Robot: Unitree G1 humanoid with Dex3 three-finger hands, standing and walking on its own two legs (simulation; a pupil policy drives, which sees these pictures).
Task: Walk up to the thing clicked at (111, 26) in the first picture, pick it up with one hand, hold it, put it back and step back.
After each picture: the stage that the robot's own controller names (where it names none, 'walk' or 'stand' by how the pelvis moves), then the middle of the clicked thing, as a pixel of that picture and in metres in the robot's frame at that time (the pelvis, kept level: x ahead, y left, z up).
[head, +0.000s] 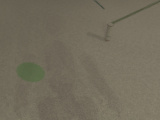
stand; (108, 32) +1.56 -0.38 -0.65
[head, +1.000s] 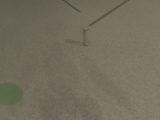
walk; (86, 37) +1.47 +0.02 -0.63
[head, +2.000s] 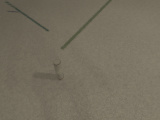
walk; (58, 70) +0.94 +0.26 -0.65
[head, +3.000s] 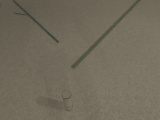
walk; (68, 101) +0.57 +0.14 -0.64
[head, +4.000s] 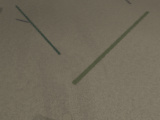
stand; out of the picture +0.43 +0.09 -0.64
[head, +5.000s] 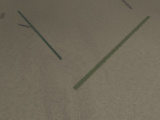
stand; out of the picture +0.41 +0.08 -0.66
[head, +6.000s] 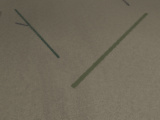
stand; out of the picture +0.41 +0.10 -0.66
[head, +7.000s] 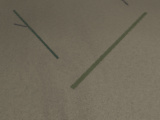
stand; out of the picture +0.40 +0.11 -0.66
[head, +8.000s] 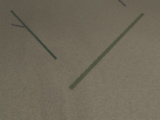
stand; out of the picture +0.40 +0.11 -0.66
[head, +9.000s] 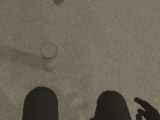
go down; (49, 59) +0.47 +0.14 -0.32
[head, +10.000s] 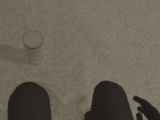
approach; (34, 50) +0.48 +0.17 -0.24
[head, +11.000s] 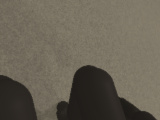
close in; out of the picture +0.47 +0.22 -0.15
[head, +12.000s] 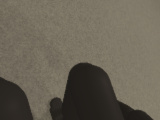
close; out of the picture +0.47 +0.23 -0.15
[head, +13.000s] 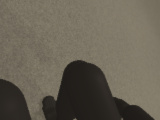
close; out of the picture +0.46 +0.23 -0.15
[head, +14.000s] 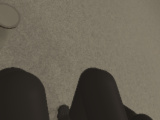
lift; out of the picture +0.46 +0.21 -0.16
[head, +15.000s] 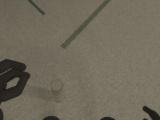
lift; (58, 92) +0.46 +0.12 -0.47
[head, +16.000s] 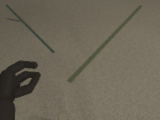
close; out of the picture +0.42 +0.10 -0.61
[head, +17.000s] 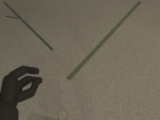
stand; out of the picture +0.42 +0.11 -0.61
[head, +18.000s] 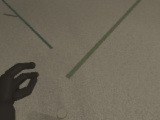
stand; (63, 119) +0.43 +0.11 -0.61
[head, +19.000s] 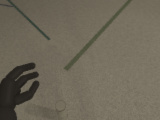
stand; (61, 111) +0.44 +0.11 -0.58
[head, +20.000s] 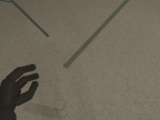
stand; (60, 110) +0.43 +0.11 -0.57
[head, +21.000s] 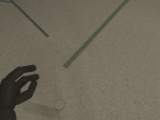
stand; (60, 110) +0.43 +0.11 -0.58
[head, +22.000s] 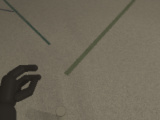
stand; (62, 116) +0.42 +0.11 -0.60
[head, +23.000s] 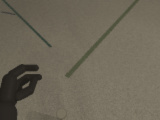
stand; (62, 119) +0.41 +0.11 -0.61
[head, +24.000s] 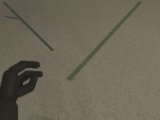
stand; out of the picture +0.42 +0.11 -0.61
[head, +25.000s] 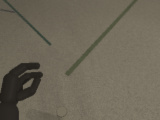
stand; (62, 117) +0.42 +0.11 -0.59
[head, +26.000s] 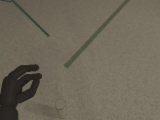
stand; (61, 109) +0.43 +0.11 -0.58
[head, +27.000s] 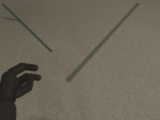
stand; out of the picture +0.42 +0.11 -0.61
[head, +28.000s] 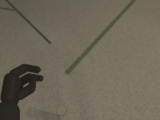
stand; (62, 116) +0.42 +0.11 -0.60
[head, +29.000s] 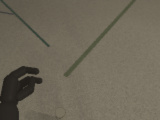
stand; (61, 118) +0.42 +0.11 -0.61
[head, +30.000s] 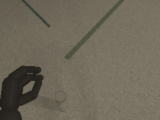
stand; (61, 102) +0.44 +0.11 -0.53
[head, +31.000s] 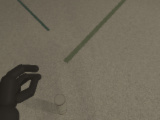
stand; (60, 105) +0.43 +0.11 -0.55
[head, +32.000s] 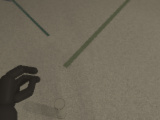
hold; (60, 109) +0.43 +0.11 -0.56
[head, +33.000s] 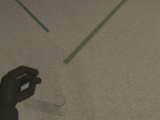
hold; (60, 106) +0.43 +0.11 -0.56
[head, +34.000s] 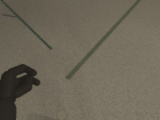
hold; out of the picture +0.42 +0.11 -0.61
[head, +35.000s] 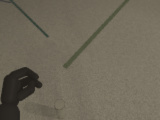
hold; (60, 110) +0.43 +0.11 -0.59
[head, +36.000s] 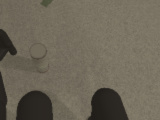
crouch; (40, 60) +0.49 +0.15 -0.30
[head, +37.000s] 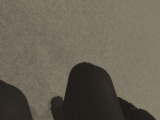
lower; out of the picture +0.47 +0.22 -0.15
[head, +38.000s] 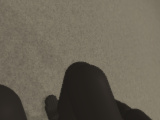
lower; out of the picture +0.47 +0.23 -0.15
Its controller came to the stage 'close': yes
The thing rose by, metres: 0.00
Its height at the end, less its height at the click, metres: +0.00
